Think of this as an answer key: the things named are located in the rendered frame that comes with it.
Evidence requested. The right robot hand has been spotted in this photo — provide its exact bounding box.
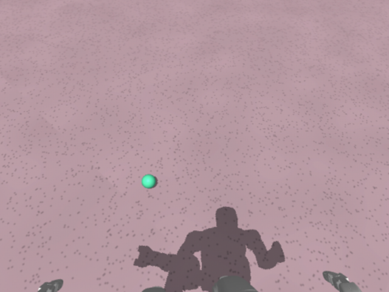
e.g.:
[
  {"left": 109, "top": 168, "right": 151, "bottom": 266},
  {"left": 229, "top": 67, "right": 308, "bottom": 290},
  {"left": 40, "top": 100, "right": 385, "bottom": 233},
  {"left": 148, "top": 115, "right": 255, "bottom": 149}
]
[{"left": 323, "top": 271, "right": 362, "bottom": 292}]

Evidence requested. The left robot hand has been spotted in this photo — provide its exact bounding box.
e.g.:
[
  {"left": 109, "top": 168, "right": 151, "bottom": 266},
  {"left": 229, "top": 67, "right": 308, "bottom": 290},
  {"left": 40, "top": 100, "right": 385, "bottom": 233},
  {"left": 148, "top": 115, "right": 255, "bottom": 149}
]
[{"left": 38, "top": 279, "right": 63, "bottom": 292}]

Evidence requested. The ball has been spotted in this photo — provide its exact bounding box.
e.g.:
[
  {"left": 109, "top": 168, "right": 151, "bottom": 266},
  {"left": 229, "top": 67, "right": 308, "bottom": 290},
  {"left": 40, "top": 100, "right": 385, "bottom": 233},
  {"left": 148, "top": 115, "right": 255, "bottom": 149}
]
[{"left": 142, "top": 174, "right": 156, "bottom": 189}]

